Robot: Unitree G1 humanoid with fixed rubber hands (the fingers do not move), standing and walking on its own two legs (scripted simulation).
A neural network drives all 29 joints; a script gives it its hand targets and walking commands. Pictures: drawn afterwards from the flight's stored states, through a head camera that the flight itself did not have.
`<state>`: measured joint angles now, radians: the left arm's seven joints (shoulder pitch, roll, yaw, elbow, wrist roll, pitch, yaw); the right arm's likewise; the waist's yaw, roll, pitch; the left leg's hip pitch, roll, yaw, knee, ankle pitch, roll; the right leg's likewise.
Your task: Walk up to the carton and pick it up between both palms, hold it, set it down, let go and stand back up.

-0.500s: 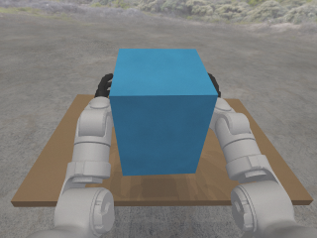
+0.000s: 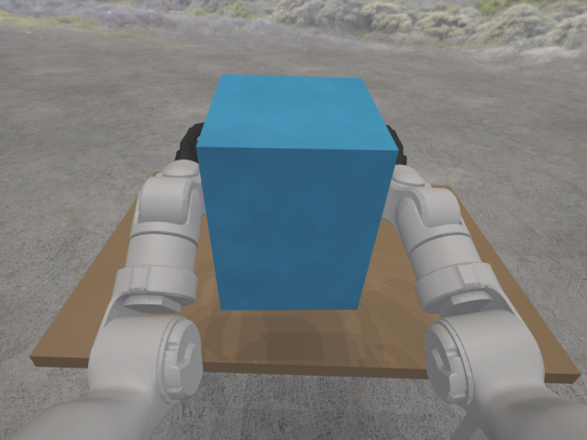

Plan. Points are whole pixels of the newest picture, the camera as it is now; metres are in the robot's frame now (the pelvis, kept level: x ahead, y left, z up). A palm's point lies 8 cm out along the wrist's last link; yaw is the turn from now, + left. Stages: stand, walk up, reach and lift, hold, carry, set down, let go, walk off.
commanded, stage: reach and lift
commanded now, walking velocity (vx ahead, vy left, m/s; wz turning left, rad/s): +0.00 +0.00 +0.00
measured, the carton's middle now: (291, 194) +0.35 +0.00 +0.24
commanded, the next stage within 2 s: hold in 0.08 s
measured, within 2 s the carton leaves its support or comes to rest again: neither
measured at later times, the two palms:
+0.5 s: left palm (190, 163) +0.37 +0.13 +0.27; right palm (400, 162) +0.37 -0.13 +0.28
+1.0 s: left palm (179, 163) +0.37 +0.14 +0.27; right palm (391, 154) +0.38 -0.12 +0.29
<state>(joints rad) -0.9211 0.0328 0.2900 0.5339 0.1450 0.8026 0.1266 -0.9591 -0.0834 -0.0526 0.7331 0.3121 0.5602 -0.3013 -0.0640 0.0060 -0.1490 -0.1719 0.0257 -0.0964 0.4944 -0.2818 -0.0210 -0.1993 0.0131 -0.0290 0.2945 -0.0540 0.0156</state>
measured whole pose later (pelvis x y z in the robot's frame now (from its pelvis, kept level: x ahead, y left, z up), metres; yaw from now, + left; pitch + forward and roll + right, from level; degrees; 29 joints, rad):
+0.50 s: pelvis +0.00 -0.01 +0.00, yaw +0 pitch -1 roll -2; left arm -0.99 0.03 0.36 0.61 0.14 0.83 0.12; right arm -1.05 -0.12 -0.01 0.79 0.35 0.64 -0.33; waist -0.04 0.03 -0.21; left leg -0.19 0.02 -0.10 0.48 -0.26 -0.03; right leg -0.23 0.02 -0.01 0.30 -0.05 0.01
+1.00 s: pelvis +0.00 -0.01 +0.00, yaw +1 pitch -2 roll -3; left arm -0.98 0.03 0.35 0.57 0.15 0.87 0.11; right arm -1.06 -0.13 -0.01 0.79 0.37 0.67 -0.33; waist -0.05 0.02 -0.20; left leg -0.18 0.03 -0.12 0.50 -0.29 -0.03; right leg -0.20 0.03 -0.02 0.30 -0.06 0.01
